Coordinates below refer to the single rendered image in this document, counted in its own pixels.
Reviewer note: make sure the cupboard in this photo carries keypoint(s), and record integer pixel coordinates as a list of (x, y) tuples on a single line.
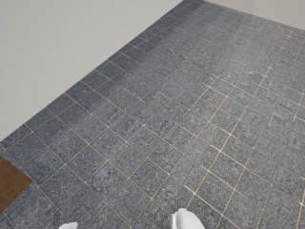
[(12, 183)]

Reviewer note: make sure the robot right thigh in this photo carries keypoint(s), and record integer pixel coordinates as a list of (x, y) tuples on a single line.
[(183, 219)]

